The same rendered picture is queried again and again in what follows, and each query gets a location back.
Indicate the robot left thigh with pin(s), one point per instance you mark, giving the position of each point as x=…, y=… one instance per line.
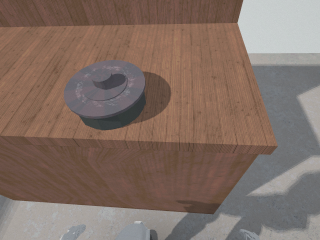
x=134, y=231

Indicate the lid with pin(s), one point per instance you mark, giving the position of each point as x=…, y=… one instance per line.
x=88, y=101

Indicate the left robot hand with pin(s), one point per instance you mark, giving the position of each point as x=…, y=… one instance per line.
x=74, y=232

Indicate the pot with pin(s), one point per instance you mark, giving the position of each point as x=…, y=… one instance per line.
x=117, y=121

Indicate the table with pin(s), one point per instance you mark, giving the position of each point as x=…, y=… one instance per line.
x=203, y=125

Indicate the right robot hand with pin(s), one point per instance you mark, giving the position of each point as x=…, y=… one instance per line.
x=247, y=235

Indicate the left robot shin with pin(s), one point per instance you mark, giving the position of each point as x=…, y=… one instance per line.
x=138, y=222

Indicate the knob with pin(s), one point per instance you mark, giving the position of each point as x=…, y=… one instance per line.
x=102, y=78

